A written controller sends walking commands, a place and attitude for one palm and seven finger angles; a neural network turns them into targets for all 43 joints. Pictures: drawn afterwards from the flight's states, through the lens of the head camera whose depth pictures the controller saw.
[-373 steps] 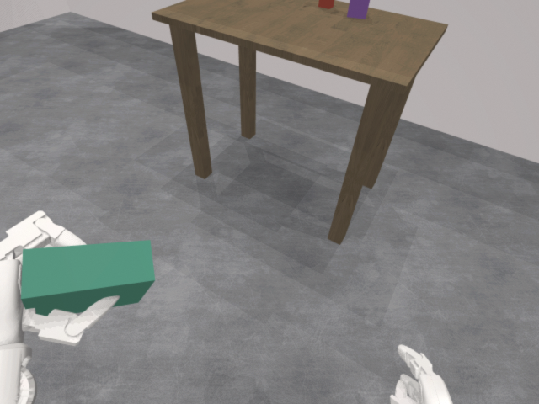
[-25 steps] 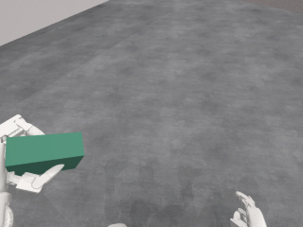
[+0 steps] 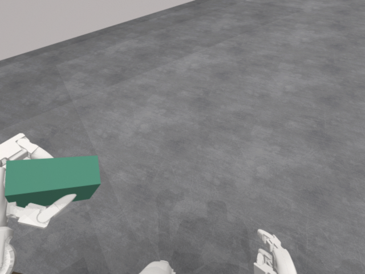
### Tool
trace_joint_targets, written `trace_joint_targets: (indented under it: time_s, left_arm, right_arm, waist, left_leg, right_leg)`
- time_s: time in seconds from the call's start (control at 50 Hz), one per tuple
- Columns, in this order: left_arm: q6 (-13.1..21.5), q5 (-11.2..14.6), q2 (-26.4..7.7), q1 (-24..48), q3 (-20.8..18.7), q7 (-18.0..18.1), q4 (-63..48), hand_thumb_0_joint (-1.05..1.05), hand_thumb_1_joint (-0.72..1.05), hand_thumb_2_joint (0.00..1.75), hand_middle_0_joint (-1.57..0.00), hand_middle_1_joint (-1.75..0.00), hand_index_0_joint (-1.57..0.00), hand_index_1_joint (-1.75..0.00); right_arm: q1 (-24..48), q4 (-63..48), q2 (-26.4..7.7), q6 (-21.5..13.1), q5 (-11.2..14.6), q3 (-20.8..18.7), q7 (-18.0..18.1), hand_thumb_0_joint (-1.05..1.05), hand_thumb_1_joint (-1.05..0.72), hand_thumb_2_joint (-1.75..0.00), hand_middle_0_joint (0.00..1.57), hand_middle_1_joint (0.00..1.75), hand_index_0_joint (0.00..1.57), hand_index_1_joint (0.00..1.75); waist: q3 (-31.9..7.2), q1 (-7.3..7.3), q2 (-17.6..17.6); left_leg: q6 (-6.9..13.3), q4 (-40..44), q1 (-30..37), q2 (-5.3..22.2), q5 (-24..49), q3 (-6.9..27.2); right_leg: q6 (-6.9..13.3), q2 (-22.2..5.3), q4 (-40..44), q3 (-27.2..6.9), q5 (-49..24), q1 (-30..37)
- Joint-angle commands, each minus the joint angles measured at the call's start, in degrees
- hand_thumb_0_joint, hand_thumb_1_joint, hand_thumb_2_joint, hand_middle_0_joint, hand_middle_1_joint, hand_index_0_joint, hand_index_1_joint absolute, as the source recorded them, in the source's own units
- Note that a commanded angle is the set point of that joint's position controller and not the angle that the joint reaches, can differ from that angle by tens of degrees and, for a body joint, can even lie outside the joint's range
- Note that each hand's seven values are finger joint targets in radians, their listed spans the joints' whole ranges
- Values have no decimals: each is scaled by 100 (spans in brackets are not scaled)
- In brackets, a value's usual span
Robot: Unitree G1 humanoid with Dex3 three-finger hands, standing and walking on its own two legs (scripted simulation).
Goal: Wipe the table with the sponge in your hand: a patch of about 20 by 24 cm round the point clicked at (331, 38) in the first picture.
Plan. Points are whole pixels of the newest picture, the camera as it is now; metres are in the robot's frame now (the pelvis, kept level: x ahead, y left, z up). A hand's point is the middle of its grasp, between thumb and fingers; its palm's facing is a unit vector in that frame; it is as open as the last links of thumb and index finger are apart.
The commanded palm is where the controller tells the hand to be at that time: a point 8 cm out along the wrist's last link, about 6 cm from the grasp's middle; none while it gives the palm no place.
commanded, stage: turn to face it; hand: left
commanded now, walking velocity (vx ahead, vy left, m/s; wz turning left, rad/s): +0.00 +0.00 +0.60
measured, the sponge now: (68, 181) +0.22 +0.21 +0.16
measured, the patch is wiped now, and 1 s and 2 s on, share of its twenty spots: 0.00 0.00 0.00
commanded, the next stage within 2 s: none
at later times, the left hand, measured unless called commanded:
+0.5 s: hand out of the picture +0.04 +0.28 +0.19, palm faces +0.61 -0.68 -0.42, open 9.0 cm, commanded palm -0.03 +0.31 +0.19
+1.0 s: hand out of the picture -0.13 +0.25 +0.19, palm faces +0.80 -0.45 -0.40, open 8.9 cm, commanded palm -0.21 +0.26 +0.19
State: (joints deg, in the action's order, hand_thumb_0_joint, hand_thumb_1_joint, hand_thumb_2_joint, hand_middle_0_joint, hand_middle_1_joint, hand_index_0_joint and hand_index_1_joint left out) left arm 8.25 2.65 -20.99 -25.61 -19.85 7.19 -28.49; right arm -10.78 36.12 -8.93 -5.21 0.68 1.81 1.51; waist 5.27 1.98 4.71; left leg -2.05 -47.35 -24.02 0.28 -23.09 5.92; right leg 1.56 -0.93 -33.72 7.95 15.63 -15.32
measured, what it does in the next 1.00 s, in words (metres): walks backwards, turning left: left foot, then right foot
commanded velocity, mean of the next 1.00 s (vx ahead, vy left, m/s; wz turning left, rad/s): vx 0.00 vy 0.00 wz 0.60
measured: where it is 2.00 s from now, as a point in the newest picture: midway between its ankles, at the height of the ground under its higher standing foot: outside the picture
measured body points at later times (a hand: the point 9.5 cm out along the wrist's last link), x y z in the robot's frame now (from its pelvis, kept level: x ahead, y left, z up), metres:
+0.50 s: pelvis -0.09 -0.01 +0.01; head -0.08 +0.01 +0.46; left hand +0.00 +0.31 +0.21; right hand +0.13 -0.17 -0.08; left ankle -0.11 +0.13 -0.73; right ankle -0.02 -0.11 -0.68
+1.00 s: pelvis -0.17 -0.06 +0.00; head -0.15 -0.04 +0.45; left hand -0.18 +0.27 +0.21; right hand +0.13 -0.18 -0.07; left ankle -0.27 +0.03 -0.73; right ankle -0.07 -0.12 -0.72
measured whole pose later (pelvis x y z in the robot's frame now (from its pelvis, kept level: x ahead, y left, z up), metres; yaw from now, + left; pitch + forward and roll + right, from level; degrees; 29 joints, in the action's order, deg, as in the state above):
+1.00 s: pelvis -0.17 -0.06 +0.00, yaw +36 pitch +0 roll +2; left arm 10.2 3.0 -22.4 -27.9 -21.5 9.7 -35.5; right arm -11.2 31.9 -15.6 -3.7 -0.8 -3.3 4.7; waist 3.8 -0.8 -3.1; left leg -0.9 -30.7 -12.1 1.5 -15.8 -5.0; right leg 0.1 -10.1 -39.4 14.3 16.1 -22.2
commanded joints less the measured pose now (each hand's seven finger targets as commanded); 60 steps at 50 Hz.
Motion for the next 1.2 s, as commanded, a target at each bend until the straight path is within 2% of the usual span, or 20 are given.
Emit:
trace_joint_targets:
  time_s: [0.0, 0.06, 0.18, 0.24, 0.26, 0.3, 0.32, 0.42, 0.56, 0.58, 0.62, 0.72, 0.84, 0.92, 0.94, 0.96, 0.98, 1.02, 1.08, 1.18]
  left_arm:
    - [311, 42, -1072, 303, -716, 165, -1098, 0, 10, 130, -120, -160, -120, -160]
    - [376, -5, -1119, 362, -762, 205, -1127, 0, 10, 130, -120, -160, -120, -160]
    - [447, -23, -1085, 106, -855, 394, -1551, 0, 10, 130, -120, -160, -120, -160]
    - [473, 25, -899, -5, -734, 400, -1658, 0, 10, 130, -120, -160, -120, -160]
    - [522, 63, -923, 70, -700, 385, -1788, 0, 10, 130, -120, -160, -120, -160]
    - [710, 80, -1022, 115, -695, 296, -2092, 0, 10, 130, -120, -160, -120, -160]
    - [727, -83, -1269, 19, -932, 192, -1690, 0, 10, 130, -120, -160, -120, -160]
    - [697, -17, -916, -25, -653, 127, -2105, 0, 10, 130, -120, -160, -120, -160]
    - [403, 84, -866, 207, -670, 64, -1148, 0, 10, 130, -120, -160, -120, -160]
    - [377, 43, -930, 394, -685, 64, -1072, 0, 10, 130, -120, -160, -120, -160]
    - [228, 32, -1392, 617, -969, 216, -987, 0, 10, 130, -120, -160, -120, -160]
    - [379, 28, -1073, 395, -696, 179, -1176, 0, 10, 130, -120, -160, -120, -160]
    - [435, -9, -1078, -57, -892, 380, -1433, 0, 10, 130, -120, -160, -120, -160]
    - [462, 43, -909, -100, -759, 398, -1668, 0, 10, 130, -120, -160, -120, -160]
    - [530, 70, -927, 10, -727, 379, -1847, 0, 10, 130, -120, -160, -120, -160]
    - [621, 119, -989, 23, -722, 348, -2144, 0, 10, 130, -120, -160, -120, -160]
    - [732, 39, -1054, -25, -738, 271, -2116, 0, 10, 130, -120, -160, -120, -160]
    - [808, -144, -1368, 54, -1005, 159, -2259, 0, 10, 130, -120, -160, -120, -160]
    - [715, -42, -937, -194, -677, 139, -2171, 0, 10, 130, -120, -160, -120, -160]
    - [517, 108, -847, -257, -696, 88, -1503, 0, 10, 130, -120, -160, -120, -160]
  right_arm:
    - [653, -993, -669, -152, -42, -343, 165, 0, -90, -90, 20, 30, 20, 30]
    - [797, -1023, -715, -89, -65, -339, 315, 0, -90, -90, 20, 30, 20, 30]
    - [529, -1152, -764, -134, -188, -425, 363, 0, -90, -90, 20, 30, 20, 30]
    - [226, -1164, -759, -82, -174, -432, 321, 0, -90, -90, 20, 30, 20, 30]
    - [167, -1201, -857, -83, -159, -486, 324, 0, -90, -90, 20, 30, 20, 30]
    - [204, -1287, -1135, -214, -102, -562, 230, 0, -90, -90, 20, 30, 20, 30]
    - [52, -1076, -1027, -301, -95, -582, 198, 0, -90, -90, 20, 30, 20, 30]
    - [200, -1018, -1023, -493, 56, -580, 22, 0, -90, -90, 20, 30, 20, 30]
    - [326, -930, -905, -400, 2, -410, 68, 0, -90, -90, 20, 30, 20, 30]
    - [357, -937, -831, -364, 16, -381, 76, 0, -90, -90, 20, 30, 20, 30]
    - [416, -1071, -727, -316, 49, -383, 135, 0, -90, -90, 20, 30, 20, 30]
    - [845, -980, -636, -132, -25, -309, 253, 0, -90, -90, 20, 30, 20, 30]
    - [595, -1167, -708, -126, -185, -403, 337, 0, -90, -90, 20, 30, 20, 30]
    - [204, -1139, -776, -46, -147, -493, 296, 0, -90, -90, 20, 30, 20, 30]
    - [209, -1216, -855, -53, -141, -512, 304, 0, -90, -90, 20, 30, 20, 30]
    - [317, -1316, -1084, -118, -125, -567, 282, 0, -90, -90, 20, 30, 20, 30]
    - [186, -1252, -1100, -203, -79, -590, 180, 0, -90, -90, 20, 30, 20, 30]
    - [238, -1115, -1002, -342, -33, -634, 84, 0, -90, -90, 20, 30, 20, 30]
    - [195, -1002, -1020, -460, 52, -610, -12, 0, -90, -90, 20, 30, 20, 30]
    - [117, -946, -982, -451, 43, -527, 45, 0, -90, -90, 20, 30, 20, 30]
  waist:
    - [-714, -154, -1358]
    - [-670, -146, -1319]
    - [-1108, 66, -1378]
    - [-1351, -233, -844]
    - [-1365, -308, -409]
    - [-951, -225, 1673]
    - [-827, -239, 1576]
    - [-657, -242, 1279]
    - [-778, -123, 644]
    - [-802, -78, 89]
    - [-849, -66, -2132]
    - [-638, -153, -1355]
    - [-1155, 62, -1525]
    - [-1417, -283, -1004]
    - [-1426, -330, -284]
    - [-1207, -288, 1244]
    - [-1063, -214, 1590]
    - [-1007, -254, 1380]
    - [-718, -271, 1140]
    - [-841, -256, 871]
  left_leg:
    - [-208, -2934, -720, 63, -75, -376]
    - [-211, -2078, -312, 170, -72, -703]
    - [43, 439, 354, 245, -676, -1130]
    - [117, 2145, 1171, 19, 361, -1262]
    - [228, 2534, 1531, 242, 891, -1016]
    - [1252, 2889, 2057, 2296, 4831, 1666]
    - [1518, 2827, 1827, 2456, 4678, 2062]
    - [989, 2625, 923, 1241, 3288, 408]
    - [871, 2306, 198, 1091, 1655, 997]
    - [665, 1834, -49, 835, 936, 788]
    - [-25, -1249, -997, -251, -856, -426]
    - [-233, -2247, -520, 149, -107, -594]
    - [-1, 322, 242, 182, -647, -1157]
    - [81, 2276, 1287, 10, 518, -1213]
    - [238, 2592, 1721, 343, 1295, -895]
    - [786, 2813, 2150, 1552, 3646, 784]
    - [1308, 2729, 2302, 2370, 5510, 1686]
    - [1524, 2479, 1896, 2159, 4761, 1599]
    - [1061, 2597, 1258, 1379, 3693, 515]
    - [1059, 2626, 949, 1328, 2994, 782]
  right_leg:
    - [460, -2072, 1825, -1574, -806, 177]
    - [362, -1857, 1913, -728, -601, 105]
    - [551, -2174, 1653, -805, -750, 710]
    - [124, -1880, 497, -327, -1081, 590]
    - [-100, -1630, -371, -105, -1059, 290]
    - [-624, -434, -2497, 17, 2092, -1815]
    - [-596, -541, -3254, -437, 1974, -2140]
    - [-698, -200, -2015, -254, 965, -956]
    - [-688, 136, 430, -284, 470, 774]
    - [-526, -224, 1286, -522, 96, 1090]
    - [441, -2515, 2090, -2973, -583, 881]
    - [401, -1867, 1750, -808, -1188, 277]
    - [559, -2070, 1427, -757, -1537, 923]
    - [117, -1900, 115, -282, -1751, 715]
    - [-133, -1519, -859, -29, -1483, 194]
    - [-542, -745, -2026, 184, 517, -1149]
    - [-584, -434, -2821, -84, 2321, -1941]
    - [-608, -587, -3354, -680, 1806, -2203]
    - [-683, -319, -2636, -361, 1044, -1507]
    - [-744, 70, -1172, -219, 1093, -401]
